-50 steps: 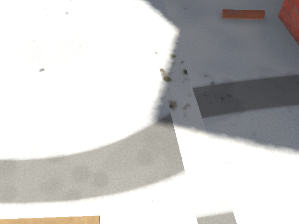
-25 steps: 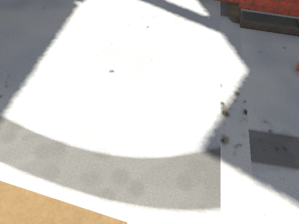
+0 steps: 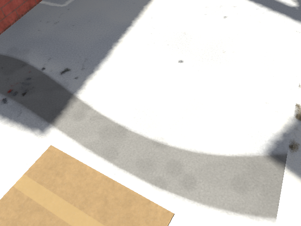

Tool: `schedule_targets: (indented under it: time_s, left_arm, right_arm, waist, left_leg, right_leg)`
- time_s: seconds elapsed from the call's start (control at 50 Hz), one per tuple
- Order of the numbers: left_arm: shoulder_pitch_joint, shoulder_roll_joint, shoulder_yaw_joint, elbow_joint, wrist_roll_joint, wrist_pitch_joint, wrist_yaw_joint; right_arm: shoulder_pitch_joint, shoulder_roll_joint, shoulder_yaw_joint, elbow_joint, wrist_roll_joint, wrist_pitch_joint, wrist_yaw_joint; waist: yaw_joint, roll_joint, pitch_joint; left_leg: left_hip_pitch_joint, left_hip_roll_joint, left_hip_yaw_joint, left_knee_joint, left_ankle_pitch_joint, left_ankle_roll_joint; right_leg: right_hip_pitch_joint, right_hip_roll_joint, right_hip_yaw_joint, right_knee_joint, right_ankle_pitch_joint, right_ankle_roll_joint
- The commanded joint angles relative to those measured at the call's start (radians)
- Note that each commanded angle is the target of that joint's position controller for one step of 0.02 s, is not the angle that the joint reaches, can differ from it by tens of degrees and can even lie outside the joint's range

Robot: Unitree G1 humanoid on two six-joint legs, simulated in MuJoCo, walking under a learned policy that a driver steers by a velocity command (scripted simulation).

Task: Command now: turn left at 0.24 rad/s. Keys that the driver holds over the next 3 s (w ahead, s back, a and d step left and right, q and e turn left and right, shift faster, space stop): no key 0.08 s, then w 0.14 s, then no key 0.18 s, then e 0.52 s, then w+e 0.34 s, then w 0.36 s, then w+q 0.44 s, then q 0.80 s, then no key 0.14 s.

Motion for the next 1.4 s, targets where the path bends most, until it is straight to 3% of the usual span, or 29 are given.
schedule_targets:
  time_s: [0.02, 0.08, 0.16, 0.2, 0.3, 0.32, 0.34, 0.36, 0.44, 0.5, 0.64, 0.72, 0.74, 0.76, 0.78, 0.82, 0.86, 0.92, 0.98, 1.02, 1.16, 1.22, 1.26, 1.28, 1.3, 1.32, 1.34, 1.36, 1.4]
  left_arm:
    - [-0.068, 0.124, 0.023, -0.079, 0.000, -0.018, -0.008]
    - [-0.037, 0.118, 0.020, -0.062, -0.001, -0.026, -0.003]
    - [0.096, 0.164, 0.043, -0.004, 0.003, -0.014, -0.023]
    - [0.121, 0.177, 0.053, 0.013, 0.006, -0.007, -0.033]
    - [0.062, 0.131, 0.046, 0.033, -0.012, -0.016, -0.032]
    - [0.049, 0.079, 0.029, 0.021, -0.014, -0.028, -0.032]
    - [0.045, 0.019, 0.010, -0.006, -0.012, -0.035, -0.034]
    - [0.016, 0.085, 0.023, -0.006, 0.008, -0.027, -0.024]
    - [0.090, 0.101, 0.035, 0.062, 0.001, -0.005, -0.030]
    - [0.088, 0.090, 0.035, 0.073, -0.002, 0.002, -0.033]
    - [-0.006, 0.079, 0.033, 0.011, -0.003, 0.023, -0.051]
    - [0.107, 0.096, 0.047, 0.020, 0.002, 0.007, -0.050]
    - [0.181, 0.207, 0.076, 0.017, 0.016, -0.009, -0.041]
    - [0.204, 0.322, 0.100, 0.009, -0.008, -0.008, -0.044]
    - [0.243, 0.272, 0.091, 0.035, -0.035, -0.008, -0.046]
    - [0.089, 0.188, 0.071, -0.002, -0.019, 0.010, -0.033]
    - [0.022, 0.157, 0.059, -0.025, -0.013, 0.015, -0.027]
    - [0.073, 0.195, 0.071, -0.018, -0.015, 0.003, -0.033]
    - [0.106, 0.201, 0.075, -0.015, -0.010, 0.005, -0.036]
    - [0.123, 0.203, 0.076, -0.016, -0.003, 0.005, -0.038]
    - [0.177, 0.229, 0.090, -0.011, 0.005, -0.023, -0.046]
    - [0.155, 0.233, 0.094, -0.025, 0.009, -0.029, -0.056]
    - [0.080, 0.227, 0.094, -0.047, 0.006, -0.028, -0.058]
    - [0.068, 0.198, 0.087, -0.049, 0.002, -0.033, -0.054]
    - [0.077, 0.126, 0.066, -0.060, -0.008, -0.046, -0.051]
    - [0.066, 0.071, 0.046, -0.095, -0.016, -0.057, -0.051]
    - [0.088, 0.141, 0.055, -0.085, 0.009, -0.057, -0.048]
    - [0.089, 0.157, 0.058, -0.062, 0.018, -0.058, -0.056]
    - [0.097, 0.148, 0.055, -0.039, 0.021, -0.057, -0.078]
  right_arm:
    - [0.066, -0.098, -0.026, -0.025, 0.003, -0.003, 0.006]
    - [0.065, -0.070, -0.012, -0.005, 0.003, 0.002, 0.018]
    - [-0.036, -0.058, 0.011, -0.021, -0.013, -0.001, 0.032]
    - [-0.067, -0.059, 0.017, -0.024, -0.011, -0.013, 0.037]
    - [0.067, -0.001, 0.039, 0.053, -0.006, -0.059, 0.000]
    - [0.111, -0.047, 0.035, 0.066, -0.019, -0.073, -0.014]
    - [0.127, -0.136, 0.021, 0.064, -0.012, -0.077, -0.025]
    - [0.126, -0.150, 0.015, 0.087, -0.001, -0.072, -0.022]
    - [0.050, -0.052, 0.051, 0.088, -0.001, -0.081, -0.026]
    - [0.047, -0.081, 0.044, 0.099, 0.000, -0.080, -0.034]
    - [0.069, -0.117, 0.015, 0.104, -0.003, -0.049, -0.036]
    - [0.018, -0.135, 0.000, 0.089, 0.005, -0.045, -0.032]
    - [0.028, -0.111, 0.005, 0.060, 0.006, -0.048, -0.029]
    - [0.009, -0.034, 0.027, 0.004, 0.003, -0.036, -0.025]
    - [0.004, -0.058, 0.023, 0.023, -0.017, -0.020, -0.026]
    - [-0.026, -0.082, 0.018, 0.025, 0.000, -0.023, -0.022]
    - [-0.014, -0.094, 0.014, 0.029, -0.013, -0.023, -0.014]
    - [0.006, -0.074, 0.018, 0.024, -0.007, -0.011, -0.006]
    - [-0.050, -0.086, 0.015, -0.004, -0.019, -0.009, 0.004]
    - [-0.099, -0.097, 0.012, -0.023, -0.020, -0.017, 0.011]
    - [-0.180, -0.083, 0.024, -0.068, -0.012, -0.067, 0.018]
    - [-0.165, -0.086, 0.029, -0.086, -0.001, -0.083, 0.015]
    - [-0.049, -0.074, 0.032, -0.063, 0.011, -0.098, 0.002]
    - [0.031, -0.091, 0.026, -0.042, 0.006, -0.108, -0.011]
    - [0.122, -0.165, 0.010, -0.030, -0.011, -0.117, -0.028]
    - [0.177, -0.274, -0.010, -0.034, -0.030, -0.116, -0.031]
    - [0.141, -0.260, -0.018, -0.016, -0.036, -0.112, -0.025]
    - [0.106, -0.177, 0.001, -0.025, -0.023, -0.115, -0.012]
    - [0.064, -0.109, 0.019, -0.028, -0.012, -0.126, 0.000]
  waist:
    - [-0.039, -0.149, -0.019]
    - [-0.018, -0.185, -0.061]
    - [0.065, -0.235, -0.032]
    - [0.076, -0.218, 0.005]
    - [-0.023, -0.139, -0.022]
    - [-0.033, -0.062, -0.076]
    - [-0.017, 0.110, -0.083]
    - [-0.033, 0.129, 0.017]
    - [0.021, 0.074, 0.025]
    - [0.025, 0.072, -0.016]
    - [-0.011, 0.074, 0.010]
    - [0.069, -0.003, -0.063]
    - [0.094, -0.186, -0.134]
    - [0.076, -0.328, -0.167]
    - [0.075, -0.177, -0.159]
    - [0.031, -0.099, -0.016]
    - [0.005, -0.126, -0.026]
    - [0.007, -0.098, -0.090]
    - [0.037, -0.148, -0.078]
    - [0.055, -0.172, -0.037]
    - [0.086, -0.152, -0.029]
    - [0.066, -0.158, -0.026]
    - [-0.018, -0.135, -0.023]
    - [-0.061, -0.091, -0.036]
    - [-0.089, 0.042, -0.077]
    - [-0.094, 0.194, -0.113]
    - [-0.039, 0.099, -0.029]
    - [-0.017, 0.025, 0.023]
    - [0.009, 0.047, 0.031]
  left_leg:
    - [-0.049, 0.026, -0.005, 0.246, -0.013, -0.024]
    - [-0.031, 0.031, 0.033, 0.192, 0.028, -0.060]
    - [-0.063, 0.071, 0.136, 0.007, 0.005, -0.054]
    - [-0.040, 0.079, 0.163, -0.072, -0.027, -0.035]
    - [0.357, 0.086, 0.173, -0.502, 0.264, 0.037]
    - [0.500, 0.208, 0.035, -0.529, 0.271, 0.048]
    - [0.544, 0.383, -0.199, -0.557, 0.277, 0.104]
    - [0.377, 0.470, -0.235, -0.540, 0.387, 0.195]
    - [0.378, 0.364, -0.035, -0.518, 0.747, 0.165]
    - [0.349, 0.327, 0.097, -0.447, 0.969, 0.147]
    - [0.325, 0.389, 0.118, -0.373, 0.884, 0.170]
    - [0.243, 0.335, 0.196, -0.100, 0.811, 0.086]
    - [0.086, 0.238, 0.274, 0.180, 0.495, 0.011]
    - [-0.160, 0.034, 0.247, 0.371, -0.227, -0.023]
    - [-0.139, 0.104, 0.116, 0.475, -0.219, -0.020]
    - [-0.194, 0.151, 0.108, 0.440, -0.048, -0.025]
    - [-0.150, 0.155, 0.123, 0.362, 0.051, -0.041]
    - [-0.137, 0.136, 0.123, 0.316, 0.086, -0.064]
    - [-0.187, 0.148, 0.116, 0.216, 0.111, -0.080]
    - [-0.228, 0.148, 0.112, 0.151, 0.125, -0.090]
    - [-0.196, 0.125, 0.101, -0.043, 0.125, -0.073]
    - [-0.070, 0.096, 0.102, -0.139, 0.087, -0.049]
    - [0.187, 0.079, 0.112, -0.321, 0.162, -0.028]
    - [0.352, 0.104, 0.105, -0.394, 0.209, -0.020]
    - [0.505, 0.282, -0.075, -0.479, 0.043, 0.012]
    - [0.549, 0.511, -0.484, -0.623, -0.295, 0.099]
    - [0.443, 0.541, -0.566, -0.626, -0.365, 0.160]
    - [0.385, 0.489, -0.474, -0.611, -0.317, 0.161]
    - [0.347, 0.372, -0.255, -0.620, -0.072, 0.115]
  right_leg:
    - [0.022, -0.277, 0.266, -0.239, 0.286, -0.153]
    - [0.114, -0.217, 0.161, -0.196, 0.457, -0.138]
    - [0.198, -0.228, 0.257, -0.305, -0.159, -0.160]
    - [0.182, -0.247, 0.287, -0.327, -0.230, -0.172]
    - [0.018, -0.184, 0.173, -0.160, 0.140, -0.109]
    - [-0.081, -0.149, 0.118, -0.062, 0.137, -0.059]
    - [-0.227, -0.035, 0.006, 0.069, -0.109, -0.012]
    - [-0.214, -0.030, -0.021, 0.112, -0.258, -0.005]
    - [-0.203, -0.047, 0.011, 0.284, -0.195, 0.027]
    - [-0.146, -0.021, -0.011, 0.324, -0.135, 0.035]
    - [-0.172, -0.034, -0.062, 0.258, -0.150, 0.001]
    - [0.056, 0.002, -0.059, -0.005, 0.030, -0.052]
    - [0.210, -0.181, 0.229, -0.122, 0.292, -0.116]
    - [0.274, -0.419, 0.599, -0.189, 0.595, -0.295]
    - [0.230, -0.406, 0.542, -0.168, 0.585, -0.327]
    - [0.097, -0.297, 0.404, -0.216, 0.304, -0.269]
    - [0.076, -0.201, 0.311, -0.215, 0.359, -0.205]
    - [0.117, -0.185, 0.292, -0.190, 0.454, -0.196]
    - [0.117, -0.161, 0.380, -0.285, -0.111, -0.205]
    - [0.115, -0.169, 0.449, -0.329, -0.275, -0.212]
    - [0.123, -0.160, 0.525, -0.289, -0.263, -0.223]
    - [0.037, -0.140, 0.559, -0.256, -0.269, -0.212]
    - [-0.123, -0.083, 0.535, -0.195, -0.258, -0.161]
    - [-0.227, -0.033, 0.485, -0.115, -0.283, -0.119]
    - [-0.354, 0.042, 0.364, 0.087, -0.349, -0.067]
    - [-0.499, 0.166, 0.185, 0.348, -0.363, -0.036]
    - [-0.546, 0.080, 0.179, 0.485, -0.289, -0.041]
    - [-0.539, 0.043, 0.188, 0.526, -0.207, -0.042]
    - [-0.488, 0.017, 0.162, 0.519, -0.086, -0.015]
Next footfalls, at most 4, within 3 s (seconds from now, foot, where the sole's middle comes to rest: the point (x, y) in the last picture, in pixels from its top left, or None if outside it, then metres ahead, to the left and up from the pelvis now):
0.32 left None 0.02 0.10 -0.77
0.74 right None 0.12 -0.09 -0.77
1.30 left None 0.26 0.06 -0.77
1.74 right None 0.41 -0.27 -0.77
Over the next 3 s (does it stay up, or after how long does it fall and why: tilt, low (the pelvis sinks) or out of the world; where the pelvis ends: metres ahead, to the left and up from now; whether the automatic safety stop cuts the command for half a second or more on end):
stays up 0.67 -0.32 0.01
